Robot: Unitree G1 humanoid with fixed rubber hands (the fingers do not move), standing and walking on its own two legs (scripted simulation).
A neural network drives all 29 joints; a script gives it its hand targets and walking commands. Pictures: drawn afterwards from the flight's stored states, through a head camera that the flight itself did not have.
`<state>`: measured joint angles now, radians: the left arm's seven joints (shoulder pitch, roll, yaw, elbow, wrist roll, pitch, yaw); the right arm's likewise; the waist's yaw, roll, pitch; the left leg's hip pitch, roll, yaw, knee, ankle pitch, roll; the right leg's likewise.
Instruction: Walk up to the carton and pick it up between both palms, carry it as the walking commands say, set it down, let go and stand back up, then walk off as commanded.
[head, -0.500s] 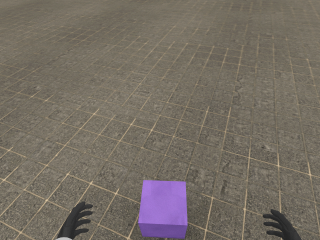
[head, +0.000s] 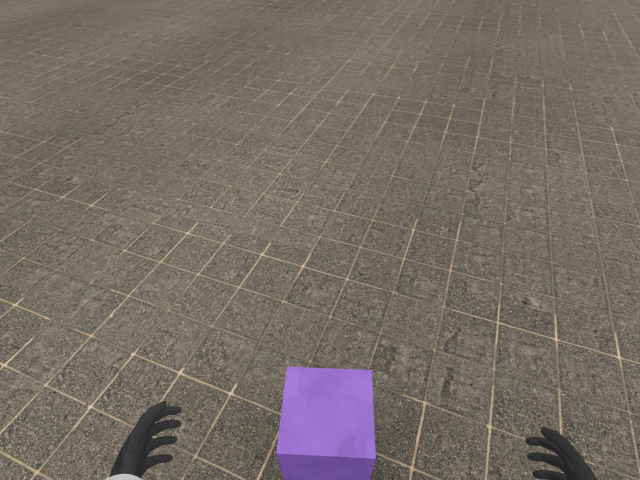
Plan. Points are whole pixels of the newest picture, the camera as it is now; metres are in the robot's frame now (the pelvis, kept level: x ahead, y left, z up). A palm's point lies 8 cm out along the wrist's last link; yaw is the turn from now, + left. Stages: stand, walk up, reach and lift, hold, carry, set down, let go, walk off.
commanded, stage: stand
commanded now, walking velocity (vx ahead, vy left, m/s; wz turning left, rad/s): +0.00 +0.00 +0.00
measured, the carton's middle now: (327, 426) +0.43 +0.01 -0.65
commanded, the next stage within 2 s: walk off in 1.04 s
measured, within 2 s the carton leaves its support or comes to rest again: neither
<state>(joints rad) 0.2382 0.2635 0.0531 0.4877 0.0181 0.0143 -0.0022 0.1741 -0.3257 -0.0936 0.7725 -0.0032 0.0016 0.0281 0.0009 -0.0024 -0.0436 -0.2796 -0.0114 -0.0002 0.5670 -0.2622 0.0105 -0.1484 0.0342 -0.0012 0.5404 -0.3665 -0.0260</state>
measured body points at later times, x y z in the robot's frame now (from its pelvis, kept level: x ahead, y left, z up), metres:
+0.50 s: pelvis -0.01 +0.00 +0.00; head -0.04 +0.01 +0.45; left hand +0.16 +0.27 -0.06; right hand +0.13 -0.30 -0.08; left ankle +0.03 +0.11 -0.73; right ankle -0.05 -0.10 -0.73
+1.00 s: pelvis -0.02 +0.01 +0.00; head -0.04 +0.02 +0.45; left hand +0.14 +0.27 -0.07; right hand +0.11 -0.30 -0.09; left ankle +0.03 +0.11 -0.73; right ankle -0.05 -0.10 -0.73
